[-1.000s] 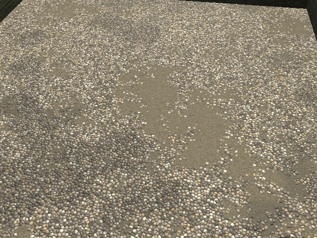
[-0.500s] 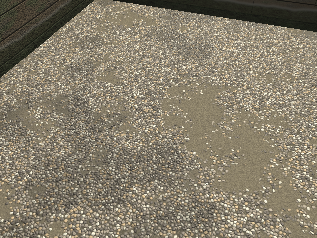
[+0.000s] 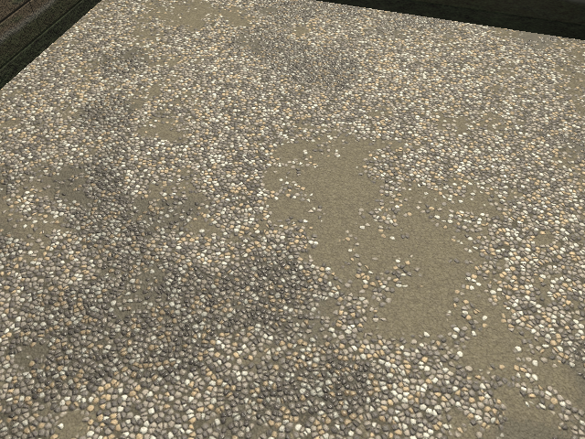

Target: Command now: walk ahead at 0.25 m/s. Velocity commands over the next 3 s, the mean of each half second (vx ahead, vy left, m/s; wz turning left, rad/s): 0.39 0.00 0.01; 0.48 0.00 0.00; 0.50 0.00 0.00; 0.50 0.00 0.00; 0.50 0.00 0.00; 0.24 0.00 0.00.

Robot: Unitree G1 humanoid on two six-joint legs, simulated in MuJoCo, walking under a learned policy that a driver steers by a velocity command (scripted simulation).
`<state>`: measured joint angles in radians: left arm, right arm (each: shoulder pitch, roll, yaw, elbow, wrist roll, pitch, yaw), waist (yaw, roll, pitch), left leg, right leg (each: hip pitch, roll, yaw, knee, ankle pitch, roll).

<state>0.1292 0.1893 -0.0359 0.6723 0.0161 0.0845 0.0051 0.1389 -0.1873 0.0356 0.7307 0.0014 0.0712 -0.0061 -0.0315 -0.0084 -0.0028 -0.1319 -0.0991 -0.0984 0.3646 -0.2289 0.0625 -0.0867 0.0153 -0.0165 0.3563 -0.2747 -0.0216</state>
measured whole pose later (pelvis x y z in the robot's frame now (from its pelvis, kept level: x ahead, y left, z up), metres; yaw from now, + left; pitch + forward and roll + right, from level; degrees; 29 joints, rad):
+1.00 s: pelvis -0.02 +0.01 -0.02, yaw +0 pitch -2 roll +0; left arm 0.14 0.17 -0.03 0.59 0.02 0.05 0.01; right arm 0.07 -0.18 0.05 0.60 0.00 0.07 -0.01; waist -0.01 0.00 0.00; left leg -0.26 -0.11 -0.06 0.66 -0.37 0.08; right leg -0.20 0.01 -0.02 0.65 -0.41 -0.01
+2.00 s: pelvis -0.02 +0.01 -0.02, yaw +0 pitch -2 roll +0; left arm 0.14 0.15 -0.04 0.60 0.03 0.06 0.01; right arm 0.09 -0.16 0.07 0.60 -0.01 0.05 -0.01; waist -0.01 0.00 -0.01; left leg -0.26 -0.10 -0.05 0.66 -0.37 0.07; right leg -0.21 0.01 -0.02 0.65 -0.41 -0.01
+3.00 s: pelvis -0.02 +0.00 +0.00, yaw -1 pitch +0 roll +0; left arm 0.18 0.17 -0.04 0.66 0.02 0.07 0.00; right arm 0.15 -0.16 0.05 0.72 0.00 0.03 0.01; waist -0.02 0.00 -0.01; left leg -0.13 -0.08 -0.04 0.32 -0.19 0.06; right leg -0.10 0.01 0.00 0.33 -0.24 -0.01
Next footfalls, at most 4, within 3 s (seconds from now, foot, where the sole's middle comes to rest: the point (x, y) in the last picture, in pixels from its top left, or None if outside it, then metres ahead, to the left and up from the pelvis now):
none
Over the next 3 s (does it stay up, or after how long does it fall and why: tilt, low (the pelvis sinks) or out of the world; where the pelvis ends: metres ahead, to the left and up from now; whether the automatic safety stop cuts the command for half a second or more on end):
stays up -0.02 0.00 0.00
